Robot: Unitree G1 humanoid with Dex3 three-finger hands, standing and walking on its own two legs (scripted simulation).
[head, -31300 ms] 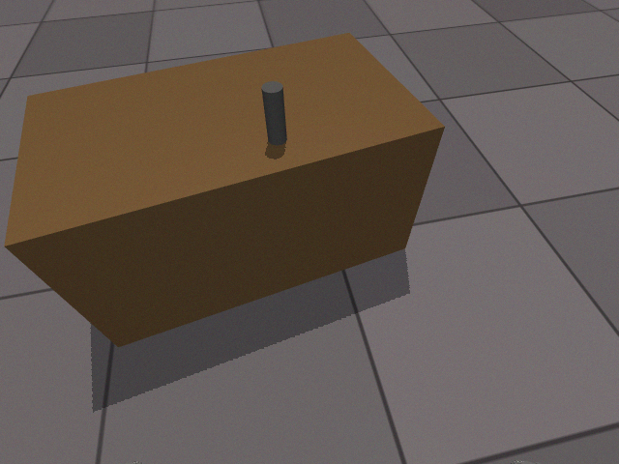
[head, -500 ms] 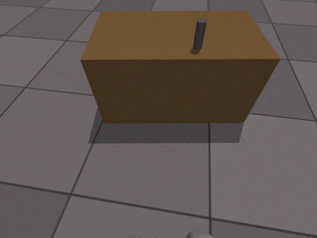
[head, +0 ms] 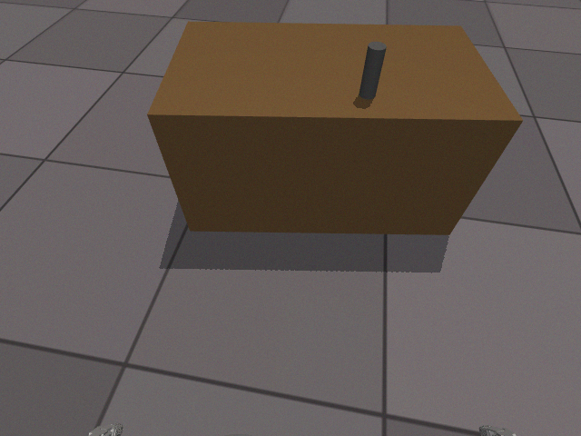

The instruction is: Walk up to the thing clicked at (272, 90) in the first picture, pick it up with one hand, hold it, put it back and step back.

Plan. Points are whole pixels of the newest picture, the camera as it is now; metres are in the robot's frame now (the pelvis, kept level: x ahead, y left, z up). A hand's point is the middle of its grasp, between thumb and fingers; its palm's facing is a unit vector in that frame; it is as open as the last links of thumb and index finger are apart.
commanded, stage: step back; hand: right
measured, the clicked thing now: (371, 71) +1.08 -0.22 -0.09
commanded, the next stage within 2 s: stand in 0.18 s
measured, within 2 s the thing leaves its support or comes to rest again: neither
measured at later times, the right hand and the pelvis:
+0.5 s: hand out of the picture +0.11 -0.25 -0.14, palm faces +0.00 +0.94 -0.33, open 7.4 cm; pelvis +0.00 +0.00 +0.01, yaw +0 degrees
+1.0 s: hand out of the picture +0.05 -0.26 -0.15, palm faces -0.01 +0.95 -0.33, open 7.4 cm; pelvis -0.01 -0.01 +0.01, yaw +0 degrees
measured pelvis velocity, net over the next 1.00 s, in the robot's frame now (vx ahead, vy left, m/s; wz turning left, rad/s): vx -0.01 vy -0.01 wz -0.01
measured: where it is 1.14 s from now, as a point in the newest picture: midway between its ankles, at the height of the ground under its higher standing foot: outside the picture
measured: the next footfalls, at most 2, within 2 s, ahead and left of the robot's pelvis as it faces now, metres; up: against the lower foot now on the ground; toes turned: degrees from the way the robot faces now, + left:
none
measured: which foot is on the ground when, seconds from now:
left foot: down 0.00-1.00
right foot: down 0.00-1.00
